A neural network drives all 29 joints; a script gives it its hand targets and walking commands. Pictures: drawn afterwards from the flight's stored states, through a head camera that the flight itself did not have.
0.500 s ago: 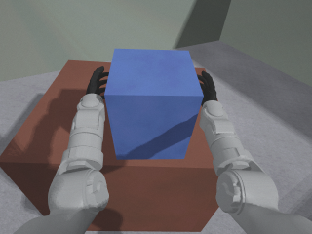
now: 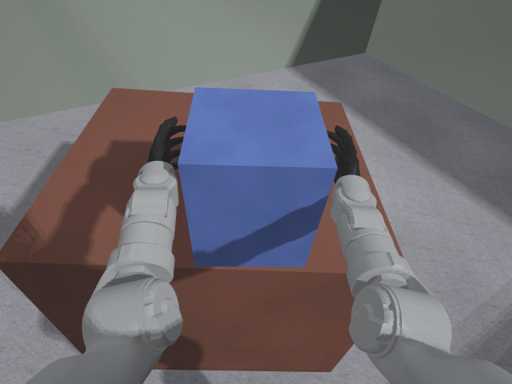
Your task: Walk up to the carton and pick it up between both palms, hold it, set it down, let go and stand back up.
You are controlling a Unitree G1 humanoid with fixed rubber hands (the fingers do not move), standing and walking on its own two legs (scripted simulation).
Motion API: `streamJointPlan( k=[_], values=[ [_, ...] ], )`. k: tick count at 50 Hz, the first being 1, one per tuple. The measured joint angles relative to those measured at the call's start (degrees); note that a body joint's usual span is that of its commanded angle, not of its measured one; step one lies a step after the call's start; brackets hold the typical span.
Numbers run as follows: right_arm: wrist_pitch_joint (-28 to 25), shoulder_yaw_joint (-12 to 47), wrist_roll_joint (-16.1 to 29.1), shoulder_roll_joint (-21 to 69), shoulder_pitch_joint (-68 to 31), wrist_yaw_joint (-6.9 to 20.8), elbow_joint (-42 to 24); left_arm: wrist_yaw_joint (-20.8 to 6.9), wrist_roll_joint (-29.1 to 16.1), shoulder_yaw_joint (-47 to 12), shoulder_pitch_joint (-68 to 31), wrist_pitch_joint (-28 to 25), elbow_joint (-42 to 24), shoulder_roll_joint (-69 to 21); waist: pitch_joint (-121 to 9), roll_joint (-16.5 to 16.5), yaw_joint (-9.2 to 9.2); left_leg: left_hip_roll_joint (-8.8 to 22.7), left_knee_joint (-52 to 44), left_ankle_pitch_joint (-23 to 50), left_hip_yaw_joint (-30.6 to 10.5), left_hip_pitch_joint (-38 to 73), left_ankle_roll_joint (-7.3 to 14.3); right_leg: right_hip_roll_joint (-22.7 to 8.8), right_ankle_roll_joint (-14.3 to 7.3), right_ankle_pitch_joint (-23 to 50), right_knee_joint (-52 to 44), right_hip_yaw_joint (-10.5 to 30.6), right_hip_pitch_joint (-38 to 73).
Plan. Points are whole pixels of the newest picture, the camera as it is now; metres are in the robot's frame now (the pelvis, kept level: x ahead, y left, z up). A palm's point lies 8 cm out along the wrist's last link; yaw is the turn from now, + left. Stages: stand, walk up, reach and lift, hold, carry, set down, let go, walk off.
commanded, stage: set down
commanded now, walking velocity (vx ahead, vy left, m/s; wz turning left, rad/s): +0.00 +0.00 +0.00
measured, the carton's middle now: (252, 182) +0.44 +0.00 +0.09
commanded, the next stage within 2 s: none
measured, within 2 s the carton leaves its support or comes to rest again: rests again in 0.88 s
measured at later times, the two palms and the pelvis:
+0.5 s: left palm (166, 176) +0.42 +0.15 +0.12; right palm (342, 185) +0.40 -0.15 +0.12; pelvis +0.00 +0.00 +0.00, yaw +0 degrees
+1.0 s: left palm (168, 187) +0.42 +0.15 +0.10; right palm (340, 196) +0.40 -0.15 +0.10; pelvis +0.01 +0.00 +0.00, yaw -1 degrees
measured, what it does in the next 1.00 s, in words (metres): stands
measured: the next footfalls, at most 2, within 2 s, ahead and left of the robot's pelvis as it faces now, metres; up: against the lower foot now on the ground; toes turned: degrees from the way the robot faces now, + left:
none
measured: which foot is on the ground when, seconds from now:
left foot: down 0.00-1.00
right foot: down 0.00-1.00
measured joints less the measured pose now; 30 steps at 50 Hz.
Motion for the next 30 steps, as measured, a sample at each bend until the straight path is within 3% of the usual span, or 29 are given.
streamJointPlan(
  k=[30],
  values=[
    [-2.97, -5.86, -7.19, 2.88, 3.3, 1.88, -3.46, -0.5, 0.97, 2.39, 1.76, -5.76, 2.6, -1.54, -0.46, 0.55, 0.95, -0.05, -0.47, 0.22, 0.59, -2.66, 0.1, -0.08, 0.1, -0.06, 0.41, 0.52, -3.27]
  ],
)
